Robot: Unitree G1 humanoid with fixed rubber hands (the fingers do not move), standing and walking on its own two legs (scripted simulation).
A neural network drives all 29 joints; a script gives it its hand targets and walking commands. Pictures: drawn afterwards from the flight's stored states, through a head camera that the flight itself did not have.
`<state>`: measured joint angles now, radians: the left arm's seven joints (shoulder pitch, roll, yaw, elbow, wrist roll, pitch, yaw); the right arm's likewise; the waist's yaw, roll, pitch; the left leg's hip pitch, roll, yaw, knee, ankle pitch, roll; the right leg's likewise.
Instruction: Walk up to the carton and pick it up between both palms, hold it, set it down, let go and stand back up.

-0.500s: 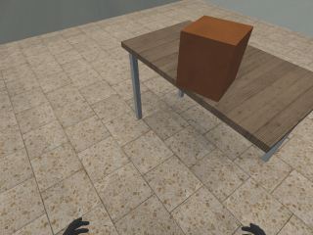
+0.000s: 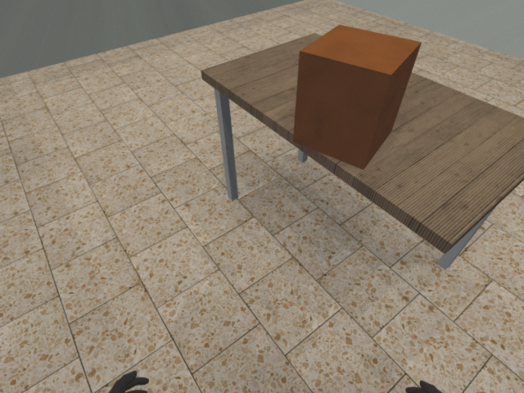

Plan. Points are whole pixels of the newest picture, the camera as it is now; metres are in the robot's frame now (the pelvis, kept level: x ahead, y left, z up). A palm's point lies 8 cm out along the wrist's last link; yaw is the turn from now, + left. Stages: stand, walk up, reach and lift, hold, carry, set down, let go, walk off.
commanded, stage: stand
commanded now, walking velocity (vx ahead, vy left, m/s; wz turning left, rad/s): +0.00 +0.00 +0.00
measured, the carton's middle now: (351, 96) +0.81 -0.19 +0.05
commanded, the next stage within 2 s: walk up in 1.40 s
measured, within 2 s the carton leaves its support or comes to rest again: neither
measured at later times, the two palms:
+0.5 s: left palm out of the picture +0.12 +0.25 -0.09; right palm out of the picture +0.11 -0.25 -0.09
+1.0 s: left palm out of the picture +0.11 +0.25 -0.09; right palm out of the picture +0.09 -0.25 -0.09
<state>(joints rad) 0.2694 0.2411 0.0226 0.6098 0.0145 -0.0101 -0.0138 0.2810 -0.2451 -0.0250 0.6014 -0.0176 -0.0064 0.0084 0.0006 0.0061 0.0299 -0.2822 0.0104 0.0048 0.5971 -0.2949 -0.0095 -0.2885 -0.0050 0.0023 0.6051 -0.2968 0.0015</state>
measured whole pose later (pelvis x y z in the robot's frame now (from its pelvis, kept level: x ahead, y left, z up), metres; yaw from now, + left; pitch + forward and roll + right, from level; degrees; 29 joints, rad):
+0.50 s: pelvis +0.00 +0.00 +0.00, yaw -1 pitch -1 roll +0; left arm 0.27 0.25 0.02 0.62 0.01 -0.01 -0.01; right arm 0.29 -0.25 -0.02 0.62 -0.02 0.00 0.01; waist 0.00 0.00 0.03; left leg -0.27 0.01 0.01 0.58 -0.29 -0.01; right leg -0.28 0.00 0.01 0.59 -0.28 0.00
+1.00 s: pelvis +0.00 +0.00 +0.00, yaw -1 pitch -1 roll +0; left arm 0.28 0.25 0.02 0.65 0.01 -0.01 -0.01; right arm 0.31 -0.26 -0.02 0.64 -0.01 -0.01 0.00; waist 0.00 0.00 0.03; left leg -0.26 0.02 0.02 0.56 -0.28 -0.01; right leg -0.28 0.00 0.02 0.58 -0.27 0.00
